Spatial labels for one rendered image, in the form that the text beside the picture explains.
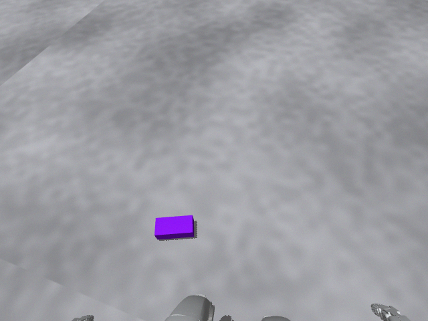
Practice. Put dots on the right robot hand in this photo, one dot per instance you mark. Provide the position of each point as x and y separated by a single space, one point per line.
387 313

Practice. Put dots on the carton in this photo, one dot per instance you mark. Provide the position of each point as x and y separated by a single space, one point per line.
174 227

